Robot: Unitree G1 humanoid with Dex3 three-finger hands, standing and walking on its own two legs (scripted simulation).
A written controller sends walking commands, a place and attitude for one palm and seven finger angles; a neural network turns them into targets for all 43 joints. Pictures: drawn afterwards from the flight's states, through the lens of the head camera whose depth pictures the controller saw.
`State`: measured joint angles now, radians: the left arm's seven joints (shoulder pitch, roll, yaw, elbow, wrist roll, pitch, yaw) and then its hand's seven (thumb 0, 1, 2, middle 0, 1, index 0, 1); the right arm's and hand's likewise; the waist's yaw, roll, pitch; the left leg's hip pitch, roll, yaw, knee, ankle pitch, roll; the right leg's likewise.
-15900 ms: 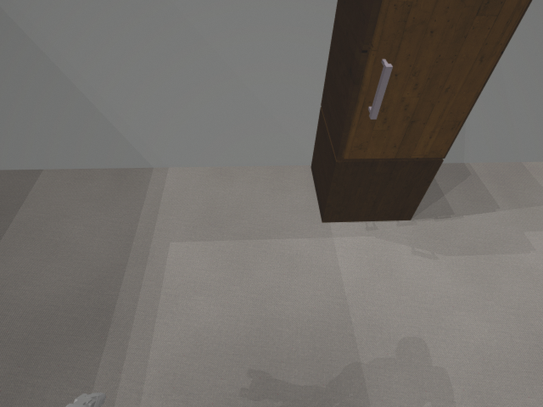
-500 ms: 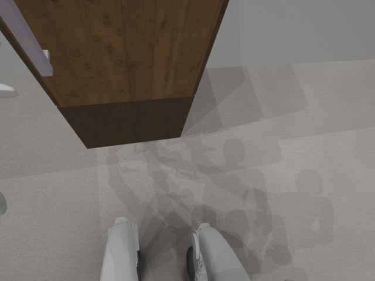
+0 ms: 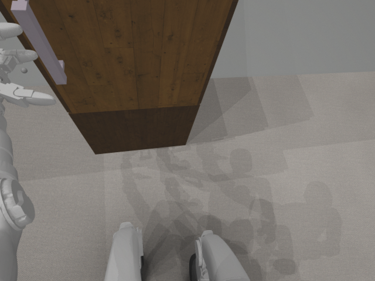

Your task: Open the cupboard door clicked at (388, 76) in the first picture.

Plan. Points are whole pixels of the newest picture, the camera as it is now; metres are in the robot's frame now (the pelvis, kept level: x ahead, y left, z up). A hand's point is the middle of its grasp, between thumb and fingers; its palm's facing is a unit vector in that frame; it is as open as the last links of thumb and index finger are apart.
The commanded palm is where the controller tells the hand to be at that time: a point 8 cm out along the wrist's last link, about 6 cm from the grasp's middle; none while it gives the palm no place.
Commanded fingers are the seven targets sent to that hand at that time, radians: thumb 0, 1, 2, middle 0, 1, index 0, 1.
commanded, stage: slide the fingers in behind the handle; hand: left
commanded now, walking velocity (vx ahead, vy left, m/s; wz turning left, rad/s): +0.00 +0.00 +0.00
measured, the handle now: (45, 42) +0.56 +0.26 +0.08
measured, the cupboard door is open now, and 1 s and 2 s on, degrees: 0 0 0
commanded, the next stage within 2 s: close the thumb around the handle in 1.04 s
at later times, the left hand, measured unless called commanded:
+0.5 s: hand (46, 71) +0.50 +0.26 +0.06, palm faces +0.14 -0.99 -0.01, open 14.4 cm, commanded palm +0.50 +0.26 +0.07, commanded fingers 0.00 -0.50 0.30 -0.30 -1.20 -0.30 -1.20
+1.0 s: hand (56, 66) +0.51 +0.24 +0.07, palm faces +0.14 -0.99 -0.02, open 14.0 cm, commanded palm +0.49 +0.27 +0.07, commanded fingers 0.00 -0.50 0.30 -0.30 -1.20 -0.30 -1.20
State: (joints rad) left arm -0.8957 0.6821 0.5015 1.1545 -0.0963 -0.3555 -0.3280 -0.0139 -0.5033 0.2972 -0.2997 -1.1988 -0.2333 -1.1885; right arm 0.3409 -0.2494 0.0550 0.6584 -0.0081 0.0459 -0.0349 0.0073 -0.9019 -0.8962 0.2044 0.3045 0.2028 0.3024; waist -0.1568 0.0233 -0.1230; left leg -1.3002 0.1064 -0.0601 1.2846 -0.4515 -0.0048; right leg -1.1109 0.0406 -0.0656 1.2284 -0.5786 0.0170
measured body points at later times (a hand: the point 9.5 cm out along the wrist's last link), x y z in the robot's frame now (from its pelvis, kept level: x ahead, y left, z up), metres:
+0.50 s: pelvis +0.00 +0.00 +0.00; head +0.15 +0.05 +0.42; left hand +0.49 +0.31 +0.07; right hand +0.04 -0.27 -0.11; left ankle +0.07 +0.12 -0.62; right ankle +0.00 -0.14 -0.62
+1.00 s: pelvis +0.00 -0.01 +0.00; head +0.15 +0.03 +0.43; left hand +0.50 +0.29 +0.07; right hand +0.01 -0.27 -0.11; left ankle +0.07 +0.12 -0.62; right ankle +0.00 -0.14 -0.62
